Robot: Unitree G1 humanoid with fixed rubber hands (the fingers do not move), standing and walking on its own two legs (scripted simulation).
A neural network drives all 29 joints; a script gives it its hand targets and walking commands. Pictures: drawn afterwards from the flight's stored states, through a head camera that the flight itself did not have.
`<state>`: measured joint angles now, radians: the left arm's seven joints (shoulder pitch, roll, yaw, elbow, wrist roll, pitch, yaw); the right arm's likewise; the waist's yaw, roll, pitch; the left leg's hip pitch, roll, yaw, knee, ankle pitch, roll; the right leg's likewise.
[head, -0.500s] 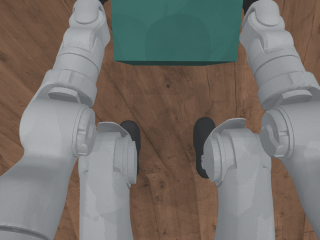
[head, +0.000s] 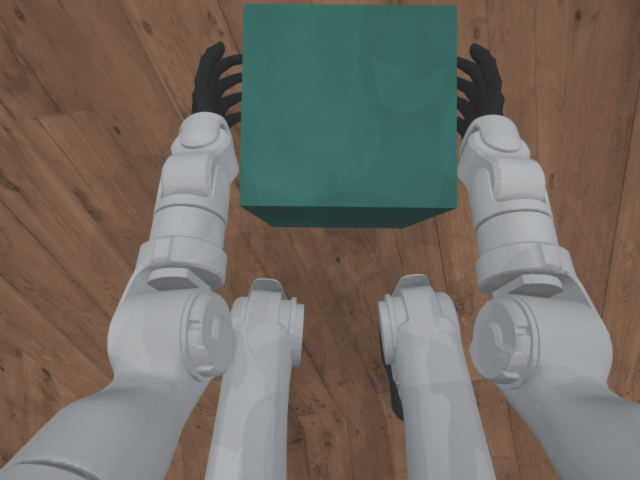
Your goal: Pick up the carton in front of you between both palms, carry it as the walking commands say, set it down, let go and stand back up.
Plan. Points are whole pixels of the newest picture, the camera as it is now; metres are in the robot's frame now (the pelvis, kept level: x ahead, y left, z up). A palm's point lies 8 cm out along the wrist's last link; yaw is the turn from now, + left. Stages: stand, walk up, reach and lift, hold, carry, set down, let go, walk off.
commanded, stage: reach and lift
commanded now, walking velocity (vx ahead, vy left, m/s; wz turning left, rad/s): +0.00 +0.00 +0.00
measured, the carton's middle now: (342, 143) +0.50 -0.01 -0.14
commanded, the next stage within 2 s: none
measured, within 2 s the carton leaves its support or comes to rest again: neither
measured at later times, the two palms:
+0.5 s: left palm (148, 80) +0.48 +0.14 +0.08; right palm (561, 78) +0.47 -0.16 +0.08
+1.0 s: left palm out of the picture +0.43 +0.15 +0.24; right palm out of the picture +0.43 -0.15 +0.24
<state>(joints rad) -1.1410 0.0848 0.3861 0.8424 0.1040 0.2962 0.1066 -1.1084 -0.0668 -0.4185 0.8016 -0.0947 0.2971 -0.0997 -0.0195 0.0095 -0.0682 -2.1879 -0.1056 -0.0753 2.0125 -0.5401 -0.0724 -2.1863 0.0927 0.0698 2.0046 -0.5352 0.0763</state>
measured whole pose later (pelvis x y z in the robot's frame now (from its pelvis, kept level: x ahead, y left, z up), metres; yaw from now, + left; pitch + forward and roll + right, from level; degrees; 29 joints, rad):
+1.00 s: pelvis +0.08 +0.00 +0.27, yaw +0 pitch +24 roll +0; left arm -0.47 -0.11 0.34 0.62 0.17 0.29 0.06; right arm -0.46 0.11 -0.34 0.61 -0.17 0.30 -0.05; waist -0.01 0.00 -0.22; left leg -1.04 -0.09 -0.13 1.06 -0.43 -0.03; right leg -1.04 0.08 0.13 1.06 -0.42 0.03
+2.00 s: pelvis +0.10 +0.00 +0.36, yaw +0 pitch -4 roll +0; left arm -0.30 -0.16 0.29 0.36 0.29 0.62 -0.01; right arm -0.30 0.16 -0.29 0.36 -0.28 0.62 0.01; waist 0.00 0.00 0.00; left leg -0.15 -0.04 -0.14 0.43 -0.22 -0.01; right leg -0.16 0.04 0.14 0.44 -0.21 0.01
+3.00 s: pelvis +0.10 +0.00 +0.36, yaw +0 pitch -7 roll +0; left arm -0.29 -0.16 0.25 0.25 0.27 0.75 -0.01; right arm -0.29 0.16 -0.25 0.24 -0.27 0.75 0.01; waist 0.00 0.00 0.02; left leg -0.06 -0.04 -0.13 0.38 -0.20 -0.01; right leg -0.06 0.04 0.13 0.38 -0.19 0.01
